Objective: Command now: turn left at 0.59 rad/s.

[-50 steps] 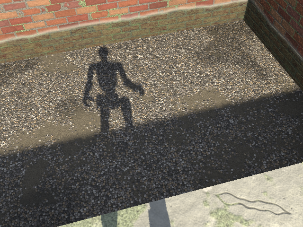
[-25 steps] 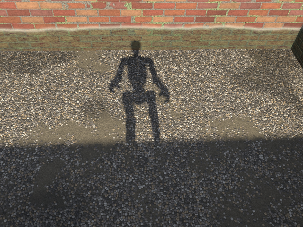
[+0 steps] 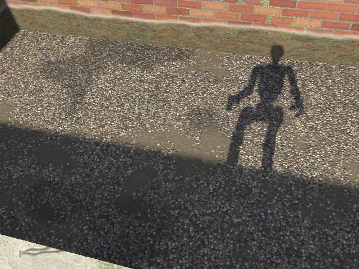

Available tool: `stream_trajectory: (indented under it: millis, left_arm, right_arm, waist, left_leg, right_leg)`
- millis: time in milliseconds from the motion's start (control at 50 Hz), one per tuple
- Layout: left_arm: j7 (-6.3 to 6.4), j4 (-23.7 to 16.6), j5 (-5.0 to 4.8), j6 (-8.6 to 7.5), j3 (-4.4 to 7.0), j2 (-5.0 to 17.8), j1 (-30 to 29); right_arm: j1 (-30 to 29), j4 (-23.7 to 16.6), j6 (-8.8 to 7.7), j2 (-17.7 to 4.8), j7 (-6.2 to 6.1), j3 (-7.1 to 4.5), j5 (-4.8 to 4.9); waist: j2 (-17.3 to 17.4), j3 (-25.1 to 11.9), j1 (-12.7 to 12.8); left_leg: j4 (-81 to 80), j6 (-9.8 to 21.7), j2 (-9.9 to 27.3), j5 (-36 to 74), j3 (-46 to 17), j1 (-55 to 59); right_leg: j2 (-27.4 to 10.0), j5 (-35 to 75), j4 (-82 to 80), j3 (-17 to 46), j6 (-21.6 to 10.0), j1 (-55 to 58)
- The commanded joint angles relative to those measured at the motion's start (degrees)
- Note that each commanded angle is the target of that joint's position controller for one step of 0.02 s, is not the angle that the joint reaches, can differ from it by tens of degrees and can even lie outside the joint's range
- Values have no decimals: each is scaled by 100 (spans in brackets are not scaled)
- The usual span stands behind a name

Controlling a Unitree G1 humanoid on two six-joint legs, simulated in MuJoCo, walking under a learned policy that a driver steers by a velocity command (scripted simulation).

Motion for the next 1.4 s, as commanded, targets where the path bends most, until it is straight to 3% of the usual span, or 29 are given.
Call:
stream_trajectory:
  millis: [20,140,200,220,240,260,280,320,360,400,540,640,680,700,720,740,780,820,860,1000,1060,1080,1100,1120,1140,1160,1200,1280,1400]
  left_arm:
    - [75,-213,-12,-54,352,991,140]
    - [94,-19,-183,-44,451,1144,121]
    - [105,158,-409,24,419,1072,3]
    - [84,206,-373,-37,358,820,161]
    - [59,9,-220,-127,231,436,85]
    - [126,-23,-190,-157,304,747,-303]
    - [141,49,-232,-140,325,728,-211]
    - [178,462,-181,7,352,708,398]
    - [187,684,-239,67,348,663,788]
    - [187,565,-350,81,323,665,615]
    - [221,77,-398,73,287,752,226]
    - [80,-37,-409,127,312,677,469]
    - [30,48,-351,123,327,640,917]
    - [-41,61,-17,-25,281,544,1043]
    - [-37,120,-21,-86,582,1589,1531]
    - [-25,111,-22,-113,663,1790,1736]
    - [71,-92,-32,-78,487,1181,1042]
    - [119,-270,-97,-91,391,907,682]
    - [93,-302,-141,-163,377,884,781]
    - [16,-493,-103,-180,469,1137,1031]
    - [0,-690,-174,-191,460,1090,565]
    - [15,-726,-216,-220,426,905,475]
    - [-8,-822,-253,-278,297,382,514]
    - [50,-1116,-301,-236,346,568,282]
    - [73,-947,-118,-205,439,912,283]
    - [29,-854,-70,-187,442,886,197]
    - [-66,-707,-18,-101,406,765,420]
    - [-75,-457,-81,20,339,571,468]
    - [-136,-612,-87,4,112,308,-486]
  right_arm:
    - [-32,-425,-75,-254,49,7,-82]
    - [194,-233,-230,-13,201,178,-143]
    - [777,69,-272,103,302,205,-231]
    - [815,89,-261,-115,325,161,-302]
    - [530,-9,-231,-624,306,48,-334]
    - [318,-172,-336,-521,340,66,-564]
    - [-14,-119,-466,-185,356,197,-658]
    - [-304,83,-659,246,423,327,-524]
    - [-207,350,-717,378,468,357,-442]
    - [-232,477,-720,282,429,293,-398]
    - [-313,554,-559,-64,162,34,-305]
    - [-742,504,-495,-151,110,-89,-298]
    - [-996,494,-447,-189,86,-118,-170]
    - [-828,339,-404,-51,133,-79,-452]
    - [-1421,-187,-365,299,153,14,-453]
    - [-1773,-308,-349,139,158,25,-505]
    - [-1513,-231,-435,31,242,13,-388]
    - [-1173,-196,-467,79,342,31,-483]
    - [-1058,-227,-417,130,362,65,-521]
    - [-1576,-667,-543,251,299,263,-380]
    - [-692,-526,-710,239,255,250,-325]
    - [-189,-406,-787,150,220,221,-401]
    - [499,-381,-877,-241,176,153,-569]
    - [661,-257,-886,-887,238,-30,-541]
    - [438,-345,-877,-497,265,50,-439]
    - [134,-427,-916,-119,266,163,-440]
    - [-4,-360,-988,212,278,280,-435]
    - [533,38,-1064,122,335,238,-403]
    - [590,96,-934,-97,323,209,-361]
  waist:
    - [-1177,-615,188]
    - [-1148,-756,171]
    - [-941,-791,-168]
    - [-262,-811,-66]
    - [1352,-624,99]
    - [1031,-391,-235]
    - [740,-389,-2]
    - [610,-460,193]
    - [605,-595,225]
    - [573,-520,159]
    - [423,-506,-229]
    - [498,-715,-57]
    - [372,-862,244]
    - [-343,-952,253]
    - [-2221,-685,459]
    - [-1785,-459,636]
    - [-926,-201,198]
    - [-916,-415,-13]
    - [-817,-478,-23]
    - [-970,-383,307]
    - [-912,-536,-204]
    - [-617,-644,-441]
    - [516,-1124,-675]
    - [1531,-979,-544]
    - [690,-582,-372]
    - [356,-419,-213]
    - [538,-434,16]
    - [531,-472,73]
    - [646,-528,-139]
  left_leg:
    - [-594,10,202,-181,245,-595]
    - [-2298,393,217,-351,727,526]
    - [-4182,815,69,1346,942,1702]
    - [-4432,977,454,2143,166,2094]
    - [-4627,1575,1432,2962,-1131,1699]
    - [-5015,2116,1887,2665,-1524,1128]
    - [-5006,2225,1804,2435,-1218,1089]
    - [-4667,1882,1329,2748,-512,1407]
    - [-4304,1770,1186,4000,-84,1421]
    - [-4221,1763,1216,3654,-29,1537]
    - [-4116,2145,1807,3196,-731,2014]
    - [-3934,2075,1764,3423,-255,1775]
    - [-3730,1736,1534,2306,183,1322]
    - [-2869,1106,908,785,992,651]
    - [-1493,602,-262,-1043,1629,-1098]
    - [-738,634,-127,-1128,670,-1832]
    - [-359,618,185,-16,466,-1859]
    - [-226,482,182,595,502,-1607]
    - [-404,355,86,828,627,-1333]
    - [-2216,411,-119,610,807,-429]
    - [-3316,653,-188,1125,737,1184]
    - [-3717,728,-42,1225,599,2072]
    - [-4337,978,1297,8,-956,3107]
    - [-5055,1315,2188,-1022,-3041,3054]
    - [-4914,1446,2321,-1110,-3061,2623]
    - [-4827,1490,2100,-909,-2524,2251]
    - [-4743,1548,1651,227,-1452,1869]
    - [-4413,1579,1430,3383,-268,1396]
    - [-3973,1569,1228,3318,422,975]
  right_leg:
    - [-1441,-494,-1100,1489,-1004,1258]
    - [-1511,-89,-983,1195,-1152,775]
    - [-1364,207,-621,890,-664,198]
    - [-989,-443,40,522,-187,-220]
    - [-93,-1691,838,-217,326,-895]
    - [-97,-2347,1784,261,455,-969]
    - [-147,-2262,2285,654,449,-951]
    - [-122,-1785,2534,963,516,-979]
    - [34,-1553,2756,1176,568,-631]
    - [89,-1526,2452,1218,620,-604]
    - [-90,-2020,2233,829,675,-1016]
    - [-7,-1892,1701,431,418,-454]
    - [157,-884,582,176,123,368]
    - [177,-297,-298,646,-71,862]
    - [-1327,-366,-1057,3326,-831,1254]
    - [-1670,-914,-1418,4098,-1377,1409]
    - [-1288,-1514,-1259,3299,-1225,1093]
    - [-759,-971,-1082,2716,-1097,974]
    - [-572,-828,-1054,2546,-1064,717]
    - [-433,-674,-598,2929,-1098,139]
    - [-233,-740,-177,3176,-848,-616]
    - [55,-1078,363,2952,-619,-1113]
    - [643,-2044,2008,2194,-307,-1783]
    - [1291,-2466,2947,1529,-176,-2982]
    - [866,-1933,3637,1771,-121,-3173]
    - [757,-1584,3897,1680,-66,-3107]
    - [554,-1313,4131,1424,97,-2779]
    - [642,-826,3936,1218,223,-2071]
    - [498,-725,1968,301,106,-955]
Velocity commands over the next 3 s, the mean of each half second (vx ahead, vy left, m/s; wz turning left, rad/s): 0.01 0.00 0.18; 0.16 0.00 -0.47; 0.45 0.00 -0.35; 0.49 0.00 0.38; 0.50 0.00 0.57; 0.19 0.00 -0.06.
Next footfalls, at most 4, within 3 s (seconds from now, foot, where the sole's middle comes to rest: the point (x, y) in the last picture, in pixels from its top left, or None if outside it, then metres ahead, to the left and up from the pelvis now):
0.22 left None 0.00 0.15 -0.78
0.70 right None -0.06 -0.07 -0.78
1.08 left None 0.08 0.10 -0.78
1.48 right None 0.11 -0.15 -0.78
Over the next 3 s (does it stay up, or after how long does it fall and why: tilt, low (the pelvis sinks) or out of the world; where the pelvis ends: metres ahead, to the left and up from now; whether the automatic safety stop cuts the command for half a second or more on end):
stays up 0.11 0.00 -0.01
